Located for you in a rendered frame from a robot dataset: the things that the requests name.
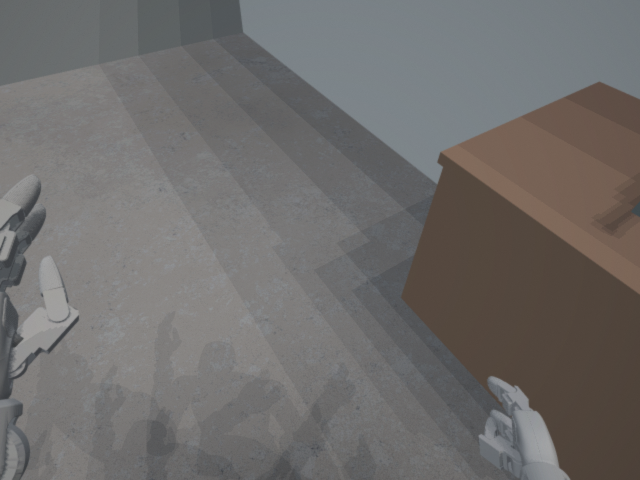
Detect robot left forearm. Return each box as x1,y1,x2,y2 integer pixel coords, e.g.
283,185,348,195
0,399,30,480

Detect right robot hand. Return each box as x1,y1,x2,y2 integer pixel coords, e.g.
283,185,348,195
479,376,559,478

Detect left robot hand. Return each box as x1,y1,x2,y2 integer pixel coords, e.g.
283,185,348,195
0,174,79,400

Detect counter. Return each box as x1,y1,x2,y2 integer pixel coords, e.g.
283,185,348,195
401,82,640,480

